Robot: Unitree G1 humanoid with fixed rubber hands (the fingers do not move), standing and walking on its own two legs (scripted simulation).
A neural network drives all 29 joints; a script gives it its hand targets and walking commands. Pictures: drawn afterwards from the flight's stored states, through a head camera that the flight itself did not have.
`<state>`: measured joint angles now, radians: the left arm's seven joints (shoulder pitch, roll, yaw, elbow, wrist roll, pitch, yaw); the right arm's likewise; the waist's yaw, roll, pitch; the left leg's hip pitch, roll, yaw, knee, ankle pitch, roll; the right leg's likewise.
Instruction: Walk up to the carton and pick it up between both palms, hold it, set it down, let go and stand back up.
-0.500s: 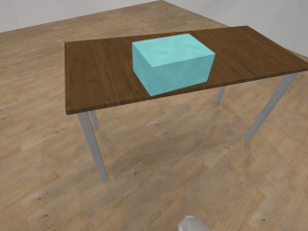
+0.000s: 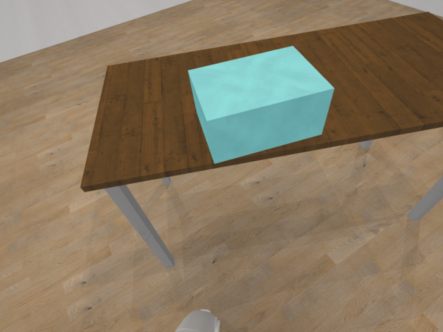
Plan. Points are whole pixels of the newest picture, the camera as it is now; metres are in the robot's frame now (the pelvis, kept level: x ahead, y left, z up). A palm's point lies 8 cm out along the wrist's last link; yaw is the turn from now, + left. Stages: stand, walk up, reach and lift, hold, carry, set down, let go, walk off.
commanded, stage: walk up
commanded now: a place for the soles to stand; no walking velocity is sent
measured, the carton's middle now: (255, 102) +0.65 -0.05 +0.02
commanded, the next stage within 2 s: none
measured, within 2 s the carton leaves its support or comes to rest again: neither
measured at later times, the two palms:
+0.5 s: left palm out of the picture -0.04 +0.34 -0.14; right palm out of the picture +0.04 -0.16 -0.12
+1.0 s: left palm out of the picture -0.06 +0.31 -0.14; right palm out of the picture -0.01 -0.18 -0.13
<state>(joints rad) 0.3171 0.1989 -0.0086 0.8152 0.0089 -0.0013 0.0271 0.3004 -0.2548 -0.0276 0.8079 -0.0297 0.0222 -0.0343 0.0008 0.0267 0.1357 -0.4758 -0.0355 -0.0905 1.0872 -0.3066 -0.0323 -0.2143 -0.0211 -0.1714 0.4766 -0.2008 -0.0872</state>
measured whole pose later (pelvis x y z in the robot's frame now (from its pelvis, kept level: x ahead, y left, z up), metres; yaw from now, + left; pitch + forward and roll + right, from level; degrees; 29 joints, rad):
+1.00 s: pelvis -0.05 +0.06 +0.00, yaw +2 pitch -2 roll +0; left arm 0.37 0.24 -0.03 0.94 0.01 -0.02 0.00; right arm 0.29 -0.24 0.04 0.96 -0.02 -0.02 -0.01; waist 0.00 -0.02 0.00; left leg -0.20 0.02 0.05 0.49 -0.27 0.00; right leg -0.21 0.00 0.05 0.50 -0.26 0.01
